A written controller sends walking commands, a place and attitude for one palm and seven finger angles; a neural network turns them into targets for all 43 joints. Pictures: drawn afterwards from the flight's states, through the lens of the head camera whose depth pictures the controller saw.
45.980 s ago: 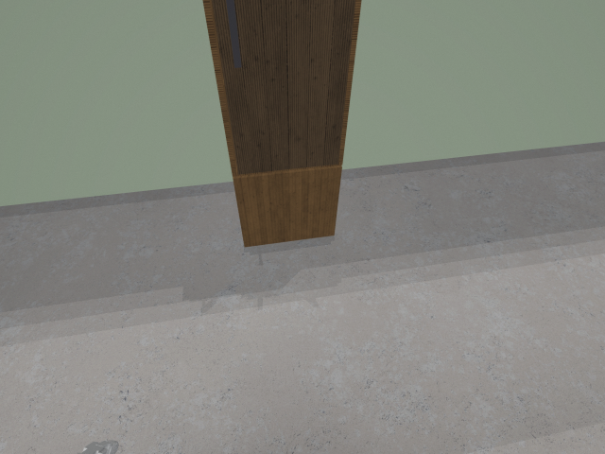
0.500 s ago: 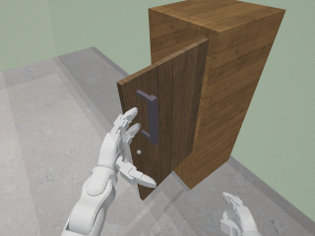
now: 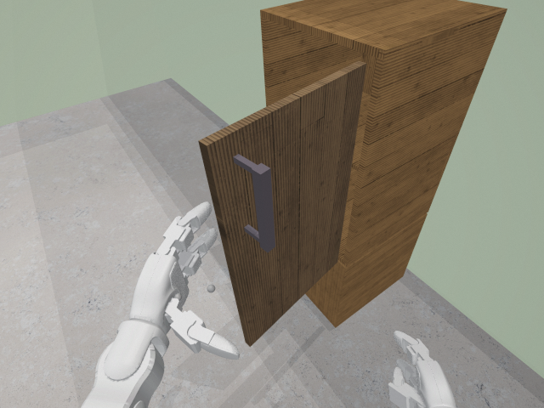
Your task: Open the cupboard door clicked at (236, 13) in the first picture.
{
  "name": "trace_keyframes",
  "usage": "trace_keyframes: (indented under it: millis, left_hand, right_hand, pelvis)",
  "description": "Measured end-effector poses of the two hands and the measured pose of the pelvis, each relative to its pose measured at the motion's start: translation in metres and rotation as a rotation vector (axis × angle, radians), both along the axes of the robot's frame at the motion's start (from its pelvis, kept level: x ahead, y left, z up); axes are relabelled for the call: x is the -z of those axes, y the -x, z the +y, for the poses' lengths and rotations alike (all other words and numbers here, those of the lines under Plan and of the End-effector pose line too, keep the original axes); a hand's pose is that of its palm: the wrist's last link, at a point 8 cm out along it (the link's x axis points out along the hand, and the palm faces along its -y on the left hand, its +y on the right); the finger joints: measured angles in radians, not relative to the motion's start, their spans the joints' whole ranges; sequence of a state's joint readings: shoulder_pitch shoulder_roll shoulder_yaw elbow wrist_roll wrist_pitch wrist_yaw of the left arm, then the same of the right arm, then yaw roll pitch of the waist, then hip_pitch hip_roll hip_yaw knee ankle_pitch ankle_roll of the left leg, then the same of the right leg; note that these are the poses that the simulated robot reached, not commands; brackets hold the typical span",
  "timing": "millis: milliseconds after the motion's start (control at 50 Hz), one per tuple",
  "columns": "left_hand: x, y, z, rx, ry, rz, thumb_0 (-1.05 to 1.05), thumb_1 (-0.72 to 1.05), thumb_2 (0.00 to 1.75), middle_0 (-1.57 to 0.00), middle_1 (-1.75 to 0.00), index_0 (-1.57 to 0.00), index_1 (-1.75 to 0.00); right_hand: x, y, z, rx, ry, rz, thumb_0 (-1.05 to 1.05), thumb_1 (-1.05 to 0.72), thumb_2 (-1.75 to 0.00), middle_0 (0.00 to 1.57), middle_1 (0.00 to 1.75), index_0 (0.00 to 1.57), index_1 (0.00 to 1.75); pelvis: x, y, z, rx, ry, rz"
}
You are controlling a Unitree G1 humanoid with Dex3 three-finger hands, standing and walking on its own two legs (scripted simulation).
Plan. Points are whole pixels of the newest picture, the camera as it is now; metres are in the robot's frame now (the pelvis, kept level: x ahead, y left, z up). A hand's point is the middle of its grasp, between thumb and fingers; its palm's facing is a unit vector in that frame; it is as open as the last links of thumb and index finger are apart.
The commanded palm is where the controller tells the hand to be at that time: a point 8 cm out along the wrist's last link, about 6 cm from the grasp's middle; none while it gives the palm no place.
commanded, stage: draw the hand back to the body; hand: left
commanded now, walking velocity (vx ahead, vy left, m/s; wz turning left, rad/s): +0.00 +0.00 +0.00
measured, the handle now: (255, 205) +0.37 +0.06 +0.14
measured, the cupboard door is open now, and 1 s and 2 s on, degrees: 100 100 100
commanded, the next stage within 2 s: step back with the hand held close in 1.52 s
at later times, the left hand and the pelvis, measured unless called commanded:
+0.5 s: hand (140, 299) +0.20 +0.17 +0.14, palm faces +0.05 -0.99 -0.15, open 16.0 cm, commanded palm +0.17 +0.23 +0.15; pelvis -0.01 +0.00 +0.00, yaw +0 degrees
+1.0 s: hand (74, 279) +0.22 +0.26 +0.15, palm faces +0.34 -0.86 -0.38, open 10.8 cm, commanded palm +0.17 +0.31 +0.17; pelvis +0.01 +0.03 +0.01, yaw -2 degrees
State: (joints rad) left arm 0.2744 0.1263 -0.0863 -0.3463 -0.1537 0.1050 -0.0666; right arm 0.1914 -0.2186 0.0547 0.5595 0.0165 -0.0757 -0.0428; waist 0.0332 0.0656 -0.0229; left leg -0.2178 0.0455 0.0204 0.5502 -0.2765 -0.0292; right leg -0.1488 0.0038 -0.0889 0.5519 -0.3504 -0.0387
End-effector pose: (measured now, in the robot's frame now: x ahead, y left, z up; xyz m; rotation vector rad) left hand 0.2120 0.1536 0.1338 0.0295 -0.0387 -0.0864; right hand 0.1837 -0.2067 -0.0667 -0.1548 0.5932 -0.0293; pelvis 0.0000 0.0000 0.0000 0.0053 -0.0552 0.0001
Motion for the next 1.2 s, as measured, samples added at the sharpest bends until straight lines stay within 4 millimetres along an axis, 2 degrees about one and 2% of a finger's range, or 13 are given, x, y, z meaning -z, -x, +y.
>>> trace_keyframes:
  millis: [80,460,500,660,840,1200]
  left_hand:
    - [-0.002,0.000,0.005,-0.009,-0.016,-0.003,-0.01,-0.50,0.30,-0.15,-0.30,-0.15,-0.30]
    - [-0.012,0.032,0.066,-0.078,-0.040,-0.017,-0.01,-0.47,0.31,-0.15,-0.30,-0.15,-0.30]
    - [-0.016,0.033,0.073,-0.136,-0.115,-0.038,-0.01,-0.44,0.32,-0.16,-0.30,-0.15,-0.30]
    - [-0.022,0.043,0.097,-0.322,-0.261,-0.094,-0.01,-0.22,0.41,-0.16,-0.30,-0.16,-0.30]
    - [-0.025,0.034,0.125,-0.384,-0.331,-0.096,0.00,0.08,0.54,-0.18,-0.30,-0.17,-0.30]
    - [-0.043,0.035,0.175,-0.519,-0.415,-0.115,0.01,0.70,0.81,-0.20,-0.30,-0.20,-0.30]
  right_hand:
    - [0.000,0.003,-0.002,0.008,-0.004,-0.003,0.02,-0.91,-0.90,0.20,0.29,0.20,0.30]
    - [-0.009,0.002,-0.004,0.005,0.031,-0.071,0.02,-0.91,-0.90,0.20,0.30,0.20,0.30]
    - [-0.011,0.002,-0.002,0.001,0.045,-0.072,0.02,-0.91,-0.90,0.20,0.30,0.20,0.30]
    - [-0.006,0.011,0.008,0.002,0.069,0.013,0.02,-0.90,-0.90,0.20,0.30,0.20,0.30]
    - [0.004,0.017,0.016,0.030,0.076,0.101,0.02,-0.90,-0.90,0.20,0.30,0.20,0.30]
    - [-0.003,-0.006,0.018,0.045,0.083,0.088,0.02,-0.90,-0.90,0.20,0.30,0.20,0.30]
  pelvis:
    - [0.000,0.000,-0.002,0.008,-0.002,0.000]
    - [-0.001,0.006,0.002,-0.006,0.013,-0.015]
    - [-0.003,0.007,0.003,-0.004,0.016,-0.020]
    - [-0.010,0.006,0.012,0.017,0.018,-0.023]
    - [-0.013,-0.004,0.024,0.033,0.015,-0.021]
    - [-0.013,-0.019,0.034,0.039,0.016,-0.008]
